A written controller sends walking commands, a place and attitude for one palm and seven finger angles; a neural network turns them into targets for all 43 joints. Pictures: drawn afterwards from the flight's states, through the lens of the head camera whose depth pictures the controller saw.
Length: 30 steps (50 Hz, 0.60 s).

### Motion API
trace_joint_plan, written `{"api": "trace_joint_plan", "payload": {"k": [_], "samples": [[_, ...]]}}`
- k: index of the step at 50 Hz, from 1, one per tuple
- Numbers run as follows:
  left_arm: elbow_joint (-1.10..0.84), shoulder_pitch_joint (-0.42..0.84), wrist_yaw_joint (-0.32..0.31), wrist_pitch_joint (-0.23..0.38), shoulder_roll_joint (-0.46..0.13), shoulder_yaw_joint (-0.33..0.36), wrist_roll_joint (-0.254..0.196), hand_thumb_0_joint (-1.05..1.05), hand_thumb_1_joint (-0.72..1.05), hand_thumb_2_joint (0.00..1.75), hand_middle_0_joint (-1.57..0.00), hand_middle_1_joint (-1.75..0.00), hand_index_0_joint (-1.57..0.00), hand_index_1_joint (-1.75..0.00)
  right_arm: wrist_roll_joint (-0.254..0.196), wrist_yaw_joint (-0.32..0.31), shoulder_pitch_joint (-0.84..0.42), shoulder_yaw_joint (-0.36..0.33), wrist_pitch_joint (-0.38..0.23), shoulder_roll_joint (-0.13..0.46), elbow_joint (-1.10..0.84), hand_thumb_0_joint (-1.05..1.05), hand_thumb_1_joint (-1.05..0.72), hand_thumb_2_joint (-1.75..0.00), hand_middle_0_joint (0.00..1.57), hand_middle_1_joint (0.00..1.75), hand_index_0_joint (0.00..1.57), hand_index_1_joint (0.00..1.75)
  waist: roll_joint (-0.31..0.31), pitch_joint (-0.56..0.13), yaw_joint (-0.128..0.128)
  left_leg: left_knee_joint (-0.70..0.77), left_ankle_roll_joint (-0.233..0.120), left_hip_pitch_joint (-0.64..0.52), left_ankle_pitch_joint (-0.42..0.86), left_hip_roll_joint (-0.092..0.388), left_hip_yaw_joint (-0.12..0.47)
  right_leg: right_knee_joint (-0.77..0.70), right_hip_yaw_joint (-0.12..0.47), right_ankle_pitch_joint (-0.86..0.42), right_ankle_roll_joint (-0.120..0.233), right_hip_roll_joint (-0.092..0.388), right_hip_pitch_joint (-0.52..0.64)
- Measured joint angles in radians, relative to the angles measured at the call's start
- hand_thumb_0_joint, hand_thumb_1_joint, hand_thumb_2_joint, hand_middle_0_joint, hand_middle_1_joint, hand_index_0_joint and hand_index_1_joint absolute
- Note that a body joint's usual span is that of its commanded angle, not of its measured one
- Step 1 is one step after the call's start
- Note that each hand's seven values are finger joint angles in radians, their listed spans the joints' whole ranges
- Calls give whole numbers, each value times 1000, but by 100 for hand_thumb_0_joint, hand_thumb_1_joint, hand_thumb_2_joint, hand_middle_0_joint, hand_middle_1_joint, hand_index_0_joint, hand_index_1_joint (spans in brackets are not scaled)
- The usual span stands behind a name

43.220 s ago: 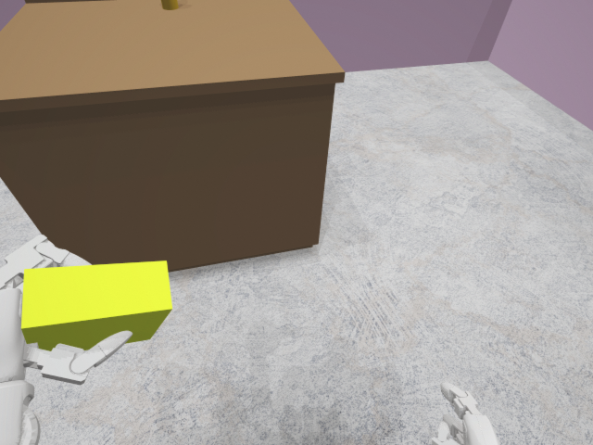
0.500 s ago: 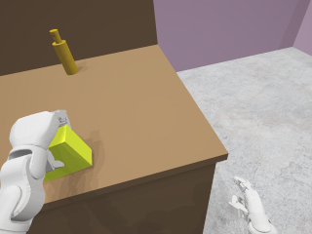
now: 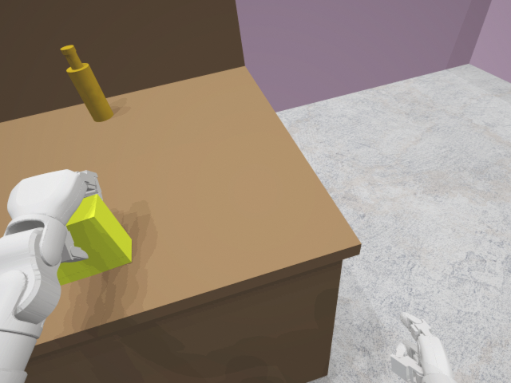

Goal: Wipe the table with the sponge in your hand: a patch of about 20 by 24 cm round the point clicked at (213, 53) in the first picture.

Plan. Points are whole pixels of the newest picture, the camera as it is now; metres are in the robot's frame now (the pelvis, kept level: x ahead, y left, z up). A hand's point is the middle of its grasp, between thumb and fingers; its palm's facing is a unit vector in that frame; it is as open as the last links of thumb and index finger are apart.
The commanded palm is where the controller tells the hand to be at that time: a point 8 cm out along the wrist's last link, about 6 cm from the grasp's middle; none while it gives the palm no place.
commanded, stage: wipe forward along the first lane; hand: left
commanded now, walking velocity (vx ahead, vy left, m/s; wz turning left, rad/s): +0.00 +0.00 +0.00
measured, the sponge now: (82, 249) +0.26 +0.32 +0.10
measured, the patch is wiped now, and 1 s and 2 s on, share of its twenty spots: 0.10 0.25 0.45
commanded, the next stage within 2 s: slide across to the middle lane in 1.18 s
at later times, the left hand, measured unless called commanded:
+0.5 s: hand (75, 199) +0.32 +0.34 +0.16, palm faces -0.05 +0.04 -1.00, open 9.7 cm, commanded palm +0.31 +0.33 +0.18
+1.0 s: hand (77, 178) +0.37 +0.37 +0.16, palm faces -0.12 +0.02 -0.99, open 9.7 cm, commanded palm +0.36 +0.36 +0.19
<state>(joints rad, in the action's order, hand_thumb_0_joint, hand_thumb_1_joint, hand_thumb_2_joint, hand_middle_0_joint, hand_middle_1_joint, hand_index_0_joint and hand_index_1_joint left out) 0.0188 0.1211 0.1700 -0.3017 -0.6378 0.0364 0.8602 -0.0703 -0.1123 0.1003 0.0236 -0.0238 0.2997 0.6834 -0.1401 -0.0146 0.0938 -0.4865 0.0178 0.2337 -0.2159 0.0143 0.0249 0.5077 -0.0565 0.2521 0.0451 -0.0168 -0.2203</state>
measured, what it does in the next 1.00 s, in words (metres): stands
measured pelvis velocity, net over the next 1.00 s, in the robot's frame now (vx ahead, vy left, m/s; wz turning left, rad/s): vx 0.00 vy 0.01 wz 0.01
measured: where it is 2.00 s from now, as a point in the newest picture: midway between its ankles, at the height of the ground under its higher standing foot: outside the picture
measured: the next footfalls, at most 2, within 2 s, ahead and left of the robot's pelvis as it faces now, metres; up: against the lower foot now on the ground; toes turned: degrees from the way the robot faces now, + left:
none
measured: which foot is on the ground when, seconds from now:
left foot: down 0.00-1.00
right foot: down 0.00-1.00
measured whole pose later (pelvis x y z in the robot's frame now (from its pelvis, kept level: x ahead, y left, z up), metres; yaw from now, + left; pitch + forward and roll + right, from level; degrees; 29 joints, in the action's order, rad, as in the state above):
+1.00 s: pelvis +0.00 +0.01 +0.00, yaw +0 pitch +4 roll +0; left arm 0.68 0.61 0.18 -0.08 -0.72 0.04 0.95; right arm -0.09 -0.10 0.22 0.00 0.06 0.32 0.70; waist -0.10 -0.04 0.03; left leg -0.52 0.00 0.37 -0.22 0.01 0.03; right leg 0.50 -0.06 0.24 0.03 -0.01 -0.33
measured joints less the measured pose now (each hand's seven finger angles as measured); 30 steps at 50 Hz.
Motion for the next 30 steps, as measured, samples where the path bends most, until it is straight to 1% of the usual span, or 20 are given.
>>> {"api": "trace_joint_plan", "payload": {"k": [7,15,25,30], "samples": [[101,72,-4,43,-9,3,7,-1,-54,104,-88,-141,-84,-140,-5,-3,18,-9,2,6,12,2,-90,-90,20,30,20,30,1,1,-8,-6,-2,14,-3,-1,8,-2,-8,1,0,1,-8],[201,148,6,65,-14,0,23,-1,-55,104,-88,-141,-85,-140,-12,4,31,-13,20,9,14,2,-90,-90,20,30,20,30,5,-5,-17,-7,-6,32,-3,-6,13,-6,-12,0,-4,5,-20],[293,236,6,96,-3,-30,45,-1,-56,105,-90,-140,-86,-138,-19,11,47,-17,39,8,15,2,-91,-90,20,30,20,30,8,-15,-15,-2,-11,52,3,-17,19,-13,-18,-3,-12,15,-36],[365,296,7,106,-4,-41,46,0,-57,105,-91,-140,-87,-138,-23,12,47,-10,48,3,21,2,-91,-90,20,30,20,30,13,-20,-15,-3,-15,66,5,-19,21,-14,-20,-6,-15,18,-48]]}}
